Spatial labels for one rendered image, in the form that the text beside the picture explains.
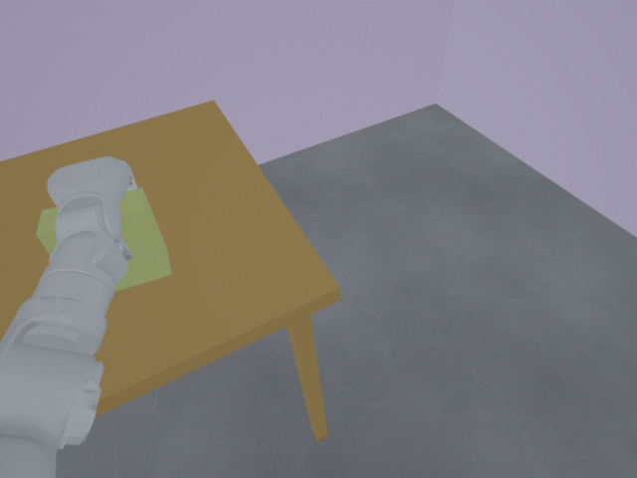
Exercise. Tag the robot left upper arm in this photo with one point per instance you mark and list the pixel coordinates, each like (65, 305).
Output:
(48, 398)

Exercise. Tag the robot left forearm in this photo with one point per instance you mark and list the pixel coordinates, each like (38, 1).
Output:
(68, 308)

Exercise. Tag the robot left hand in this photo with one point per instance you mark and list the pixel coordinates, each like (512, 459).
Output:
(107, 175)

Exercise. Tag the sponge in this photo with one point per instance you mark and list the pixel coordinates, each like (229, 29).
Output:
(139, 230)

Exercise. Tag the table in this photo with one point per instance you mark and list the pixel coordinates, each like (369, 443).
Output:
(242, 268)

